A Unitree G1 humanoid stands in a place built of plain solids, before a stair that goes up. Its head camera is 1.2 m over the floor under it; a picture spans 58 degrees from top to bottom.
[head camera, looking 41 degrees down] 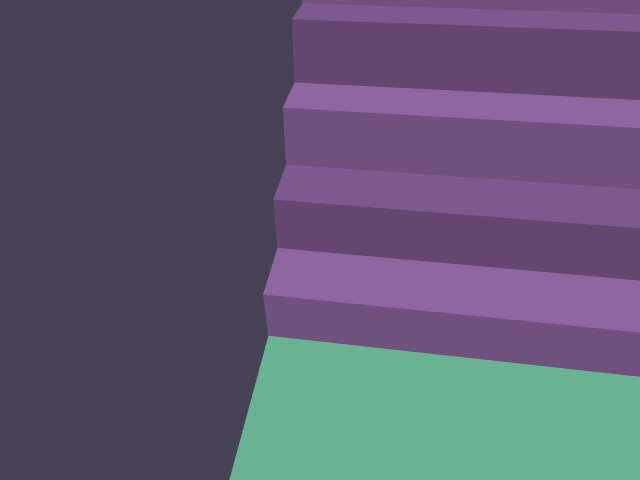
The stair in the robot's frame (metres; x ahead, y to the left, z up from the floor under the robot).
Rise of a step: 0.21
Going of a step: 0.21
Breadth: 1.60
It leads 8 degrees to the right of straight ahead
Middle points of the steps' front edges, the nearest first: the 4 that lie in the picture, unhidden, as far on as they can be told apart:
0.78 -0.62 0.21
0.99 -0.65 0.41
1.20 -0.68 0.62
1.41 -0.70 0.82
